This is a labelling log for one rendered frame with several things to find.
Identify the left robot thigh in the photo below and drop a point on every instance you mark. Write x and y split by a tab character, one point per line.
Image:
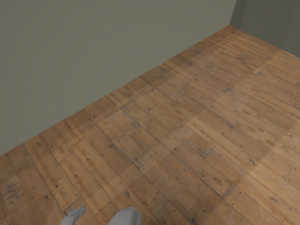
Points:
126	216

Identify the robot left hand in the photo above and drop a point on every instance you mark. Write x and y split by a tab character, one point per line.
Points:
73	216

